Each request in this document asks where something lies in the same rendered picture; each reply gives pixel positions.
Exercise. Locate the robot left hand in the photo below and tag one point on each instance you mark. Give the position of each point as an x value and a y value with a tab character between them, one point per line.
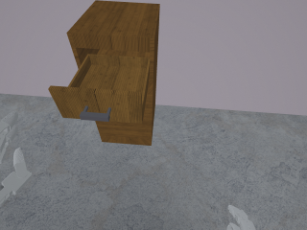
16	180

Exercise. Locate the drawer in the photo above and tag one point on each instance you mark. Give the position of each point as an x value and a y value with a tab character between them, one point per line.
105	81

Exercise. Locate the cabinet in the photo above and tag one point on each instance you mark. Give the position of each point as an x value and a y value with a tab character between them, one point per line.
124	29

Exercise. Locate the robot right hand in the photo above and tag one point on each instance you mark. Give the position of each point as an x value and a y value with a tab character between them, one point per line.
241	217

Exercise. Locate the handle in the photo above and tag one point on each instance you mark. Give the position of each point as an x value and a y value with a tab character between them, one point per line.
95	116

